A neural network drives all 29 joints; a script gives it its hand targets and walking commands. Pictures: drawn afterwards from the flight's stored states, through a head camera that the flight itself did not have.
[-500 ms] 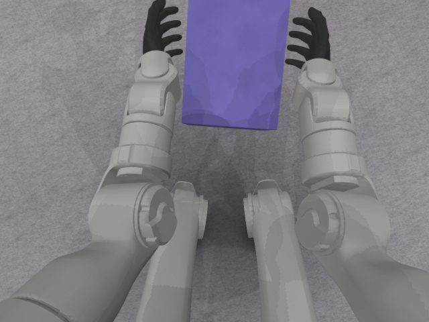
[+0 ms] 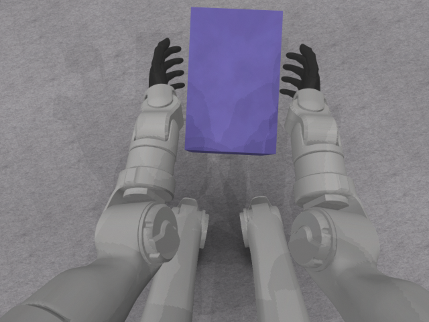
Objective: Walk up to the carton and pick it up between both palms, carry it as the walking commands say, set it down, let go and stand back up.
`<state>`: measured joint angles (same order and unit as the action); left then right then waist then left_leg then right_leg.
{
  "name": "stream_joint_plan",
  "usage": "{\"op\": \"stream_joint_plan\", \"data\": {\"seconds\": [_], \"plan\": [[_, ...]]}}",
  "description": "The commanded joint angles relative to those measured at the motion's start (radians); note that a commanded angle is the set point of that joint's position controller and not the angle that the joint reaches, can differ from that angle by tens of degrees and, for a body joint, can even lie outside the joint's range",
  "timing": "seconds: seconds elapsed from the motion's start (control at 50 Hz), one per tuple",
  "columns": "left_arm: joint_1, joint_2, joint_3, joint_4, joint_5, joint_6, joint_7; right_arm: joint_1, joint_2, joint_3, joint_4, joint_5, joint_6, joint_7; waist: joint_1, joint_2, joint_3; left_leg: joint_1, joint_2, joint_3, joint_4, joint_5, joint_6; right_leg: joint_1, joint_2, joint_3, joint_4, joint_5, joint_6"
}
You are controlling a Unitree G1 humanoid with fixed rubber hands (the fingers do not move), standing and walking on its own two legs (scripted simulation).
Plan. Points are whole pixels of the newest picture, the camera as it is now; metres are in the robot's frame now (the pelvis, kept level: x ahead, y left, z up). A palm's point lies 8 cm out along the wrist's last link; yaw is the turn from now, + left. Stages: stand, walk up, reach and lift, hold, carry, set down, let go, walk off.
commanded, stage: reach and lift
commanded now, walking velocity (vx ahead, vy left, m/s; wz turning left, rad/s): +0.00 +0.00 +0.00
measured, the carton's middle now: (231, 91) +0.53 -0.02 -0.16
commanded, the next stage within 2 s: none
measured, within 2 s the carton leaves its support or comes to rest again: neither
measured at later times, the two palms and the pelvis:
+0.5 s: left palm (148, 82) +0.47 +0.10 +0.01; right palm (321, 85) +0.47 -0.14 +0.01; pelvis +0.01 +0.00 +0.06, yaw +0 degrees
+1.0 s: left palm (127, 73) +0.45 +0.11 +0.08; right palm (346, 74) +0.45 -0.14 +0.08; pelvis +0.03 +0.00 +0.13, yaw -1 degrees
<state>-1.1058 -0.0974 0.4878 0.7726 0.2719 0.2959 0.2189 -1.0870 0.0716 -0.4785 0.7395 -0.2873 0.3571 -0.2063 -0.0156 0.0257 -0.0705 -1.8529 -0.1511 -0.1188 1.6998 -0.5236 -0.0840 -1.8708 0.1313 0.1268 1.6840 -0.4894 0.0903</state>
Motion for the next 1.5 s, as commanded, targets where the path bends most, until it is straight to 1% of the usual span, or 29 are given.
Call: {"op": "stream_joint_plan", "data": {"seconds": [0.0,0.38,0.96,1.26,1.48], "plan": [[-0.611,-1.050,-0.473,0.106,-0.137,-0.006,-0.322,-0.706,1.026,0.489,0.022,0.162,-0.064,0.329,-0.017,-0.019,-1.050,0.517,-0.056,0.184,-0.201,0.204,0.027,0.640,0.060,-0.207,-0.178,0.228,-0.026],[-0.490,-1.083,-0.506,0.085,-0.134,-0.031,-0.319,-0.566,1.073,0.518,0.036,0.159,-0.086,0.321,-0.010,-0.023,-0.985,0.664,-0.045,0.156,-0.343,0.218,0.034,0.787,0.058,-0.177,-0.322,0.244,-0.030],[-0.273,-1.120,-0.573,0.043,-0.116,-0.078,-0.327,-0.324,1.112,0.569,0.049,0.139,-0.139,0.314,0.001,-0.027,-0.836,0.957,-0.023,0.103,-0.602,0.310,0.048,1.031,0.043,-0.118,-0.581,0.323,-0.043],[-0.163,-1.126,-0.581,0.021,-0.088,-0.081,-0.342,-0.215,1.135,0.587,0.023,0.113,-0.142,0.322,0.002,-0.030,-0.736,1.111,-0.008,0.083,-0.761,0.354,0.056,1.191,0.025,-0.092,-0.742,0.359,-0.048],[-0.085,-1.133,-0.597,0.000,-0.079,-0.068,-0.355,-0.138,1.151,0.605,-0.004,0.099,-0.128,0.333,0.002,-0.030,-0.661,1.231,0.008,0.070,-0.886,0.384,0.061,1.308,0.009,-0.077,-0.867,0.378,-0.054]]}}
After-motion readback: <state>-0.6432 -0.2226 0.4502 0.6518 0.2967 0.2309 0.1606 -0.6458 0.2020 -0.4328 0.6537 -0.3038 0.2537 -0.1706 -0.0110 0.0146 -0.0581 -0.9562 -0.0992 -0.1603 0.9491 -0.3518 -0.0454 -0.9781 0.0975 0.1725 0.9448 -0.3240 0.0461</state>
